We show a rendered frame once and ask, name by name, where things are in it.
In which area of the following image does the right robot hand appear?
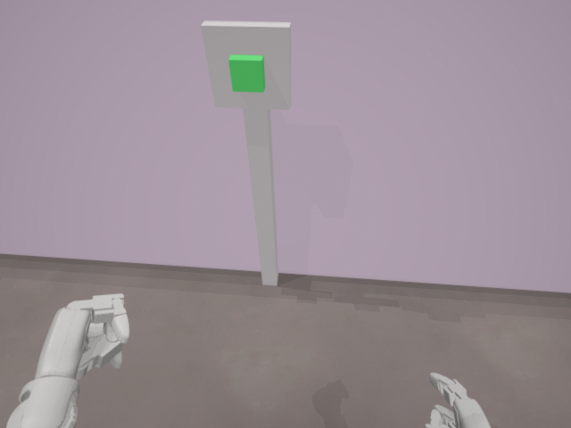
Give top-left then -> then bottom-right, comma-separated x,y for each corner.
426,373 -> 492,428

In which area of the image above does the left robot hand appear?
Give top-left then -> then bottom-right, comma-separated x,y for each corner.
35,293 -> 129,380

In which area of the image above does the button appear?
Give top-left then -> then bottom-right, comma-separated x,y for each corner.
228,54 -> 265,93

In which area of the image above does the panel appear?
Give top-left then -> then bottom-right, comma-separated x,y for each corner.
201,21 -> 291,286

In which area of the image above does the left robot forearm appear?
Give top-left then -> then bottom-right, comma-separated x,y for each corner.
6,375 -> 79,428

